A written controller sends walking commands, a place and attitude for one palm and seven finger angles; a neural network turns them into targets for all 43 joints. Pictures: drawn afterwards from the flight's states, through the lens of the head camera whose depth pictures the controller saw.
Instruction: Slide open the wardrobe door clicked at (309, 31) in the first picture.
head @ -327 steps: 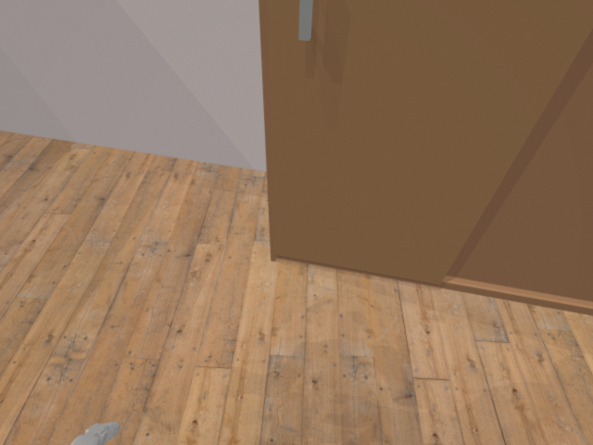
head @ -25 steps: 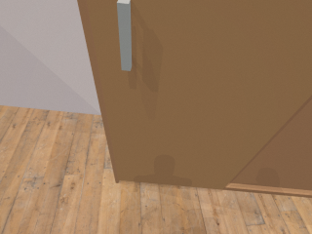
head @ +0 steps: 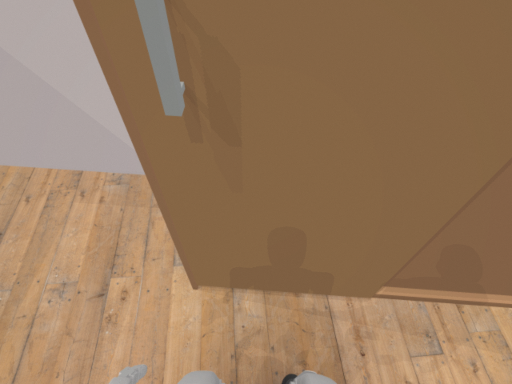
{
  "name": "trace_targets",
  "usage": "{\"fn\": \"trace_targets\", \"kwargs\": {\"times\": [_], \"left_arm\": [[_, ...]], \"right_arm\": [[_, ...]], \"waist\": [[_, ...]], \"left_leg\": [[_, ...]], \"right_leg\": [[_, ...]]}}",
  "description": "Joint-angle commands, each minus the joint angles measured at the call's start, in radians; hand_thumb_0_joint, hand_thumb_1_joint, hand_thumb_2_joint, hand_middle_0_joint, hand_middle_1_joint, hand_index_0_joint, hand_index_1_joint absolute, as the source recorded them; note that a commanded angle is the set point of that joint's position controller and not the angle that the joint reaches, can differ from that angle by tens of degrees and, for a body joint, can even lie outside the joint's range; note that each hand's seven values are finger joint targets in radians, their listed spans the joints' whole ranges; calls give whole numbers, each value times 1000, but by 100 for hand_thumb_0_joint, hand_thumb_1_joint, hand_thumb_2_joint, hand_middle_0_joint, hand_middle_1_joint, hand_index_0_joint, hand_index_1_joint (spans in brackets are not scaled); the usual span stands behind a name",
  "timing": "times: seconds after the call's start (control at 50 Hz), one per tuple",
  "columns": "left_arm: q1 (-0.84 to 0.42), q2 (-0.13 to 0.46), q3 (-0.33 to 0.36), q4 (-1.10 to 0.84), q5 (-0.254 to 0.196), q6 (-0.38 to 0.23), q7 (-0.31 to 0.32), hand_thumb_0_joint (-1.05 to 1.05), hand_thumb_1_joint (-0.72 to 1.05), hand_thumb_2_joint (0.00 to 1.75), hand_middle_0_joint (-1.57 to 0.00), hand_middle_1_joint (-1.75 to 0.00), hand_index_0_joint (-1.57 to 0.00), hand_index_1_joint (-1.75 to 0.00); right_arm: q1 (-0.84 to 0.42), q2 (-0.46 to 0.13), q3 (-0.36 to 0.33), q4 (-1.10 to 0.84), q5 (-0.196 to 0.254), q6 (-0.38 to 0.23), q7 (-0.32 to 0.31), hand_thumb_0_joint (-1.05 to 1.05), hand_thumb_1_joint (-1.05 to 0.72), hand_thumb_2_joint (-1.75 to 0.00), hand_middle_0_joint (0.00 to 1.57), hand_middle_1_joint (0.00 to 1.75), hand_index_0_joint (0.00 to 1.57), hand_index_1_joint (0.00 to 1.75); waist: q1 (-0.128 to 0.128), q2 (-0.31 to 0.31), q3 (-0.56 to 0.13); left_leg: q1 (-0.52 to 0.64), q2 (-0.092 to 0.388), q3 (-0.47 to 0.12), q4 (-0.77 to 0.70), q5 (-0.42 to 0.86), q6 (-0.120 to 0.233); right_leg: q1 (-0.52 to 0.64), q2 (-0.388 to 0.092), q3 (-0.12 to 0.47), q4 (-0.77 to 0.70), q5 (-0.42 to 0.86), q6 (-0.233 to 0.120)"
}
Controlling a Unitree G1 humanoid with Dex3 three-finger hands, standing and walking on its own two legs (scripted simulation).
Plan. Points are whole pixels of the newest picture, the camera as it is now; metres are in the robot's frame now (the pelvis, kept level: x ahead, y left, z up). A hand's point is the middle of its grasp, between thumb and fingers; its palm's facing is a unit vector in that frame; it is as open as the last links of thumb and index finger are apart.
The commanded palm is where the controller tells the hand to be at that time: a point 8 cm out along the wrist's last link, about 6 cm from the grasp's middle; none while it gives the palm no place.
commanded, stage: come to a stop and stand still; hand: left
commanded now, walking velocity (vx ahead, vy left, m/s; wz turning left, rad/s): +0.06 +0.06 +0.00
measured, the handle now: (167, 51) +0.47 +0.15 +0.25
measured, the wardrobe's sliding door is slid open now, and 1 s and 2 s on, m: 0.00 0.00 0.00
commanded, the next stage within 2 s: none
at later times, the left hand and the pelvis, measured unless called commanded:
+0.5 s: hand out of the picture -0.03 +0.19 -0.16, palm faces -0.01 -0.98 -0.19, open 7.4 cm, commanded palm none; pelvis -0.02 +0.02 +0.01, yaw -1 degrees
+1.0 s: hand out of the picture -0.05 +0.19 -0.17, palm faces +0.03 -0.98 -0.19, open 7.4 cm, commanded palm none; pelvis -0.06 +0.01 +0.01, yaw -1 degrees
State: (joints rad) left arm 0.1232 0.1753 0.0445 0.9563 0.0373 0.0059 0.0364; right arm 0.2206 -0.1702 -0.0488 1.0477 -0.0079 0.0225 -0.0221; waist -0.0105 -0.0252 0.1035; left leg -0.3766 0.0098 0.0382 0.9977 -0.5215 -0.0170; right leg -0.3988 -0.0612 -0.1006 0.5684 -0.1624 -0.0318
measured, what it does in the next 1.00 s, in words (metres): steps on the spot: left foot, then right foot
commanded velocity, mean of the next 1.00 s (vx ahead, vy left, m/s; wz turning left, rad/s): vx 0.03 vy -0.03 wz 0.00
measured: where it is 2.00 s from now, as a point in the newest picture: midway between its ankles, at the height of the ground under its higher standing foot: outside the picture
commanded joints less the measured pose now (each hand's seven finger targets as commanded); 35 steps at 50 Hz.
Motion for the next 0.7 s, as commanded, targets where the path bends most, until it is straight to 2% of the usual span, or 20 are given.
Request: {"fn": "trace_targets", "kwargs": {"times": [0.0,0.04,0.06,0.08,0.1,0.12,0.14,0.18,0.24,0.32,0.38,0.42,0.44,0.46,0.48,0.52,0.54,0.62,0.64,0.68], "left_arm": [[85,194,51,-54,3,7,12,0,90,90,-20,-30,-20,-30],[76,184,47,-59,-1,13,10,0,90,90,-20,-30,-20,-30],[60,170,44,-63,-7,18,8,0,90,90,-20,-30,-20,-30],[63,122,32,-70,-16,24,4,0,90,90,-20,-30,-20,-30],[71,51,17,-84,-26,30,-3,0,90,90,-20,-30,-20,-30],[43,56,14,-86,-20,32,-4,0,90,90,-20,-30,-20,-30],[52,72,16,-71,-9,30,-8,0,90,90,-20,-30,-20,-30],[128,47,19,-11,-4,24,-21,0,90,90,-20,-30,-20,-30],[153,30,5,20,-3,12,-30,0,90,90,-20,-30,-20,-30],[115,13,-8,19,-11,2,-26,0,90,90,-20,-30,-20,-30],[162,7,-11,47,-23,-9,-21,0,90,90,-20,-30,-20,-30],[240,26,-11,93,-23,-22,-13,0,90,90,-20,-30,-20,-30],[300,165,-30,67,-8,-42,-6,0,90,90,-20,-30,-20,-30],[301,88,-15,69,-11,-35,3,0,90,90,-20,-30,-20,-30],[273,80,-24,64,-9,-33,6,0,90,90,-20,-30,-20,-30],[257,71,-21,43,-19,-33,7,0,90,90,-20,-30,-20,-30],[269,71,-25,44,-18,-38,8,0,90,90,-20,-30,-20,-30],[278,88,-17,34,-20,-37,15,0,90,90,-20,-30,-20,-30],[298,88,-21,40,-20,-42,16,0,90,90,-20,-30,-20,-30],[293,99,-18,36,-22,-39,18,0,90,90,-20,-30,-20,-30]], "right_arm": [[154,-14,-2,-32,-9,1,13,0,-90,-90,20,30,20,30],[198,-5,2,-24,-6,-11,12,0,-90,-90,20,30,20,30],[244,-7,4,-13,-5,-17,12,0,-90,-90,20,30,20,30],[264,-48,0,-15,-7,-24,7,0,-90,-90,20,30,20,30],[216,-122,-13,-45,-20,-28,2,0,-90,-90,20,30,20,30],[131,-149,-12,-86,-27,-25,-3,0,-90,-90,20,30,20,30],[77,-127,-4,-95,-29,-35,-8,0,-90,-90,20,30,20,30],[19,-93,9,-95,-24,-45,-14,0,-90,-90,20,30,20,30],[78,-80,9,-74,-18,-54,-16,0,-90,-90,20,30,20,30],[179,-96,8,-25,-24,-51,-21,0,-90,-90,20,30,20,30],[182,-100,10,-3,-22,-48,-22,0,-90,-90,20,30,20,30],[170,-80,13,9,-7,-50,-19,0,-90,-90,20,30,20,30],[90,-115,21,-79,-6,-55,-15,0,-90,-90,20,30,20,30],[123,-73,13,-103,-11,-71,-15,0,-90,-90,20,30,20,30],[151,-65,8,-88,-11,-75,-15,0,-90,-90,20,30,20,30],[169,-72,11,-61,-16,-61,-19,0,-90,-90,20,30,20,30],[168,-56,14,-59,-18,-60,-16,0,-90,-90,20,30,20,30],[166,-47,13,-44,-8,-46,-19,0,-90,-90,20,30,20,30],[160,-40,18,-40,-8,-45,-17,0,-90,-90,20,30,20,30],[151,-53,14,-38,-6,-39,-17,0,-90,-90,20,30,20,30]], "waist": [[20,-128,-155],[-3,-105,-163],[-32,-94,-159],[-39,41,-146],[-30,322,-77],[-21,327,5],[6,287,22],[47,176,0],[23,111,1],[-29,142,-22],[-12,148,-80],[20,56,-135],[27,44,-19],[7,-88,-137],[-10,-48,-216],[-11,-122,-231],[-3,-141,-217],[-9,-3,-78],[2,0,-72],[-2,31,-28]], "left_leg": [[67,9,18,-160,48,-1],[190,-11,46,-375,135,4],[282,-20,59,-509,208,9],[318,47,-23,-640,177,19],[200,253,-312,-808,21,85],[17,333,-393,-893,-23,159],[-34,321,-367,-901,38,178],[0,229,-220,-837,107,140],[132,206,-156,-819,227,148],[257,249,-197,-775,401,180],[286,234,-172,-689,612,167],[199,175,-116,-605,547,103],[155,72,-68,-561,419,45],[118,64,-49,-481,372,32],[142,48,-41,-510,384,35],[162,62,-38,-481,393,48],[151,57,-24,-474,404,48],[122,60,-16,-497,392,39],[124,64,-12,-494,415,39],[121,67,-15,-504,376,36]], "right_leg": [[58,-253,271,-254,-34,-159],[3,-206,247,-227,-147,-122],[-56,-171,208,-193,-228,-80],[-109,-103,143,-86,-302,-32],[-174,12,46,90,-353,34],[-134,31,68,219,-325,39],[-89,11,128,290,-268,31],[-43,26,132,353,-161,32],[-84,28,87,324,-146,44],[-48,17,64,156,-263,47],[76,25,56,-45,-229,41],[276,-2,92,-218,-11,37],[240,-23,103,-260,102,22],[266,-71,178,-177,187,-3],[307,-88,168,-135,229,-22],[293,-71,170,-133,197,-35],[301,-79,170,-128,301,-35],[226,-82,183,-137,309,-36],[236,-79,180,-142,354,-28],[198,-79,184,-160,268,-29]]}}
